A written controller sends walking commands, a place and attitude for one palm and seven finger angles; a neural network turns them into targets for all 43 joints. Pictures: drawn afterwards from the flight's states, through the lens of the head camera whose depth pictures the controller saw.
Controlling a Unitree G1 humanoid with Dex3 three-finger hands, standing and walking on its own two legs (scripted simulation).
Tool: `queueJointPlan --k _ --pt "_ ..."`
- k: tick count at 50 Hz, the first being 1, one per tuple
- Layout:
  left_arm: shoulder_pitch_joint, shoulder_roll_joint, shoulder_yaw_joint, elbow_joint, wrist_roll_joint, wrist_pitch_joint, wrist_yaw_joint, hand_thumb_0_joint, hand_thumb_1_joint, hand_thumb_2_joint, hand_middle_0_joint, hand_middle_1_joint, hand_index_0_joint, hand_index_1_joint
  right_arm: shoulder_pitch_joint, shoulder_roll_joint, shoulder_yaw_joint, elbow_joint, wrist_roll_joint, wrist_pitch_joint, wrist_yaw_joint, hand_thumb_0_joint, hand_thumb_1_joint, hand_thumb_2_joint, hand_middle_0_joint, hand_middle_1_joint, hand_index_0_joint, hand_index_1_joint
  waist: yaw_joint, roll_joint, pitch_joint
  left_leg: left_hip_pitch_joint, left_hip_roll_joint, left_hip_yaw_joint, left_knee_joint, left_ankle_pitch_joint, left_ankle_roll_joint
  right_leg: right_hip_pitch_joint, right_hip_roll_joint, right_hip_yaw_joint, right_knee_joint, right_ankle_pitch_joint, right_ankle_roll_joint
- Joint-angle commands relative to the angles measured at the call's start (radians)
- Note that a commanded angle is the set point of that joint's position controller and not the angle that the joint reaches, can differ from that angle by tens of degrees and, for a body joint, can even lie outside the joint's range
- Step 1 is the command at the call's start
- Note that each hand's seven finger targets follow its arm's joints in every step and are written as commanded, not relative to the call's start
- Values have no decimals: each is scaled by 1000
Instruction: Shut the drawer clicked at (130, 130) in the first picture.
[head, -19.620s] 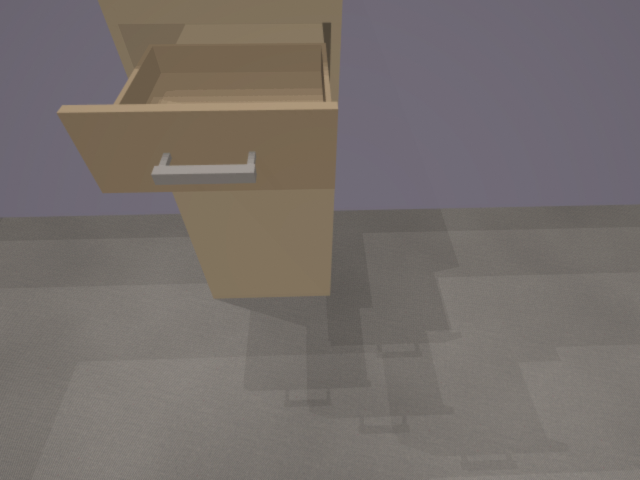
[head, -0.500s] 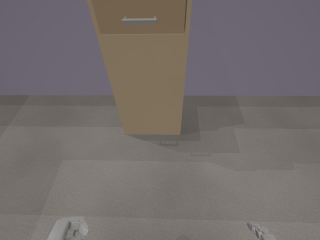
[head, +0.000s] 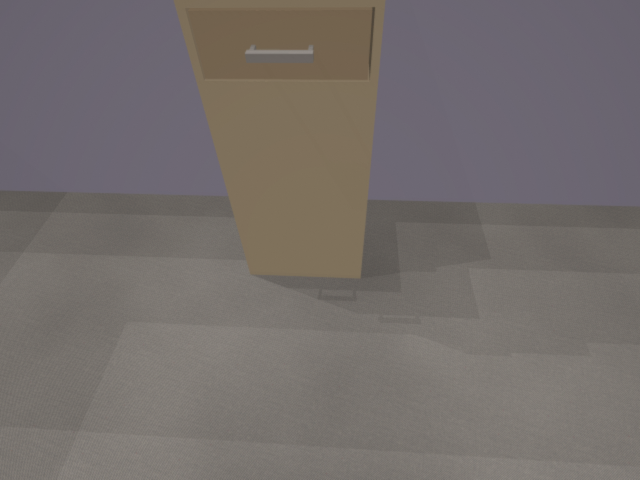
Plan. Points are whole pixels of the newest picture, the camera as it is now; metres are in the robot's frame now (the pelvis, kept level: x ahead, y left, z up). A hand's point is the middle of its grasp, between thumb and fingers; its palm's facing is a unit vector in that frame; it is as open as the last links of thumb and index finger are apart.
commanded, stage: let the arm hang, fingers relaxed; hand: left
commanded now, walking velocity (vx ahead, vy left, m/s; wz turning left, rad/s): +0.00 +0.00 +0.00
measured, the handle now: (280, 52) +0.92 +0.14 +0.11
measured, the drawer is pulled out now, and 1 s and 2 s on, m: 0.00 0.00 0.00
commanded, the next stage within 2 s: look to check the result in 0.38 s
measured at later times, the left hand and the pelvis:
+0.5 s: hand out of the picture +0.06 +0.18 -0.17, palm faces +0.00 -0.97 -0.24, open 7.3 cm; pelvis +0.03 -0.01 +0.00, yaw +0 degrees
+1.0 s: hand out of the picture +0.08 +0.19 -0.16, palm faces +0.00 -0.96 -0.28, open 7.4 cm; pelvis +0.04 -0.02 +0.00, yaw -1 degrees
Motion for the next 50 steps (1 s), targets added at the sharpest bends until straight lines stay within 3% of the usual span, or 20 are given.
queueJointPlan --k 1,5,9,15,19,21,28,36,46,50 --pt "-9 136 22 -32 -6 -21 7 0 900 900 -200 -300 -200 -300 47 -128 -22 -14 4 -22 -17 0 -900 -900 200 300 200 300 0 -66 14 -29 103 -95 -84 0 20 0 -154 177 -132 -164 -11" --pt "-11 123 22 -25 -6 -25 9 0 900 900 -200 -300 -200 -300 33 -122 -19 -5 4 -29 -21 0 -900 -900 200 300 200 300 3 -36 -12 -12 116 -101 -97 72 19 38 -150 163 -104 -46 -7" --pt "-13 118 24 -24 -5 -26 11 0 900 900 -200 -300 -200 -300 24 -118 -20 -1 7 -31 -23 0 -900 -900 200 300 200 300 7 -53 -11 -11 117 -98 -105 83 15 60 -146 154 -100 -6 0" --pt "-21 107 25 -21 -6 -28 11 0 900 900 -200 -300 -200 -300 16 -108 -20 5 5 -31 -26 0 -900 -900 200 300 200 300 2 -20 -15 9 116 -90 -106 81 10 61 -149 164 -112 -3 0" --pt "-17 112 30 -23 -5 -34 13 0 900 900 -200 -300 -200 -300 15 -117 -24 2 8 -33 -29 0 -900 -900 200 300 200 300 0 -38 -52 26 116 -81 -96 113 6 98 -153 162 -106 90 7" --pt "-17 106 28 -18 -7 -33 14 0 900 900 -200 -300 -200 -300 8 -114 -23 4 6 -32 -31 0 -900 -900 200 300 200 300 -1 -26 -36 29 115 -78 -99 111 4 91 -156 163 -107 109 6" --pt "-14 106 28 -13 -7 -33 13 0 900 900 -200 -300 -200 -300 8 -123 -23 4 6 -28 -33 0 -900 -900 200 300 200 300 -5 -38 -25 39 117 -75 -101 86 3 83 -151 172 -127 71 7" --pt "-14 120 31 -10 -8 -36 16 0 900 900 -200 -300 -200 -300 3 -133 -25 1 8 -29 -36 0 -900 -900 200 300 200 300 -6 -54 -42 59 123 -70 -97 127 3 109 -155 160 -112 190 16" --pt "-26 133 34 -14 -8 -35 15 0 900 900 -200 -300 -200 -300 -8 -143 -27 0 7 -27 -35 0 -900 -900 200 300 200 300 -5 -44 -23 60 124 -66 -102 103 1 100 -154 170 -128 161 21" --pt "-33 140 37 -18 -8 -39 15 0 900 900 -200 -300 -200 -300 -8 -148 -27 -2 7 -31 -35 0 -900 -900 200 300 200 300 -6 -45 -48 67 129 -70 -105 131 1 121 -153 167 -118 195 17"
